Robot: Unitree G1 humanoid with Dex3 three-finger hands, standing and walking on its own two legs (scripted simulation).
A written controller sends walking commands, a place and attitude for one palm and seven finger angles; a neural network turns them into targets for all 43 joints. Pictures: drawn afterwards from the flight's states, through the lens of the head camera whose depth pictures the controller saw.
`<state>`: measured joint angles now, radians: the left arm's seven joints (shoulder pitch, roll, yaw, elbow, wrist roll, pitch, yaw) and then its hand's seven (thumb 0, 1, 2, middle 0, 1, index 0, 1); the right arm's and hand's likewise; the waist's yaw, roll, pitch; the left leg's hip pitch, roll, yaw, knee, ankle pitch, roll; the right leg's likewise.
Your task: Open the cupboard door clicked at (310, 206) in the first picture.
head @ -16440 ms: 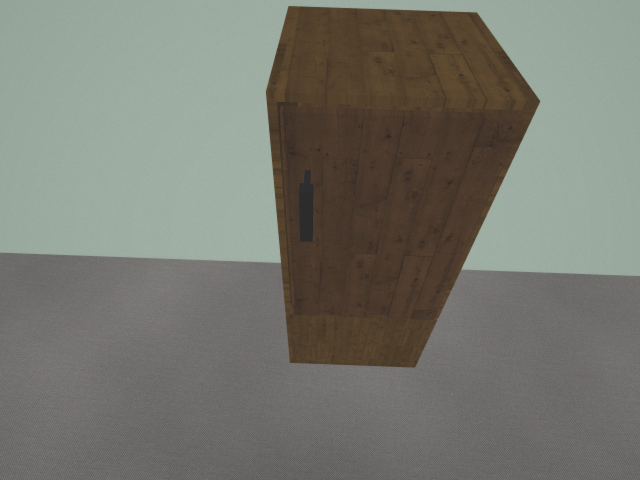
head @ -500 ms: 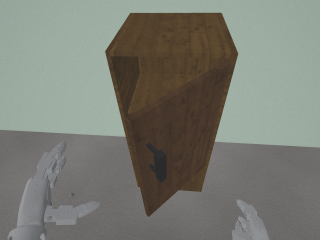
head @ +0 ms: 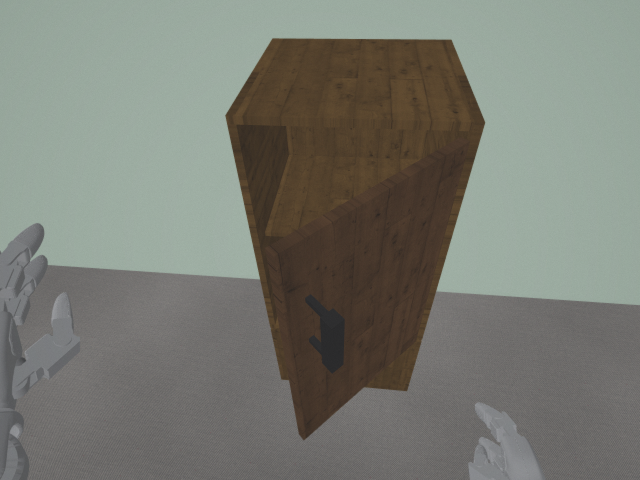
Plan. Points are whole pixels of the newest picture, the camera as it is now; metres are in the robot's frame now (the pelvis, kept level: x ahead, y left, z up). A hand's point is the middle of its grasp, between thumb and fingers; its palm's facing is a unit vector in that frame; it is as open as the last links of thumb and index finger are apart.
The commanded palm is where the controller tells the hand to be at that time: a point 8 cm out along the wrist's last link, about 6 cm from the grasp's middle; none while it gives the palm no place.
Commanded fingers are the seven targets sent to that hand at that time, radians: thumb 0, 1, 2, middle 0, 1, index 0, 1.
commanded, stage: draw the hand back to the body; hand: left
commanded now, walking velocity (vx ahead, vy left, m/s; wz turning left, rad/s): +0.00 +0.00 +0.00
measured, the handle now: (323, 333) +0.33 +0.04 -0.01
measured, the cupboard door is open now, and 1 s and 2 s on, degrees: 46 46 46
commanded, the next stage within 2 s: step back with the hand held close in 0.26 s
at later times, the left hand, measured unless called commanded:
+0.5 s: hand (88, 344) +0.18 +0.24 +0.17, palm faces +0.44 -0.79 -0.42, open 7.4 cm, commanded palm +0.13 +0.28 +0.17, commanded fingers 0.00 0.90 0.90 -0.20 -0.30 -0.20 -0.30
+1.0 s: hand (53, 389) +0.14 +0.25 +0.16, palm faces +0.36 -0.79 -0.49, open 7.4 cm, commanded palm +0.09 +0.30 +0.17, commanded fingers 0.00 0.90 0.90 -0.20 -0.30 -0.20 -0.30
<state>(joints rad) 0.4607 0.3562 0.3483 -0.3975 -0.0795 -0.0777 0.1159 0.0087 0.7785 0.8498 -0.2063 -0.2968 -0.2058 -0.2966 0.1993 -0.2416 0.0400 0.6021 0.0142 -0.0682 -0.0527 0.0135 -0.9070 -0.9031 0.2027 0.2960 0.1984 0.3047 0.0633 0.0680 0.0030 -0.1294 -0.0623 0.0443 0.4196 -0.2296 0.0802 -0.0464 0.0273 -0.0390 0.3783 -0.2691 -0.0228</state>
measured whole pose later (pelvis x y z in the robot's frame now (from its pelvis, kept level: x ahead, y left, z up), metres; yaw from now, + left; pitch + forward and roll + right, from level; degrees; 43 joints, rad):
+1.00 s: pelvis -0.06 +0.00 -0.01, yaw -1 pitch +0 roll -2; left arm 0.58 0.44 0.41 -0.52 -0.05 -0.18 0.15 0.01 0.89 0.90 -0.22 -0.30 -0.22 -0.30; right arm 0.20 -0.24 0.00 0.55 0.02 0.00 -0.08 0.01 -0.91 -0.90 0.20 0.30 0.20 0.30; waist -0.01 0.03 0.02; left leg -0.34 -0.03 0.06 0.51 -0.17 0.08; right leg -0.26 0.05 -0.03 0.46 -0.20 -0.03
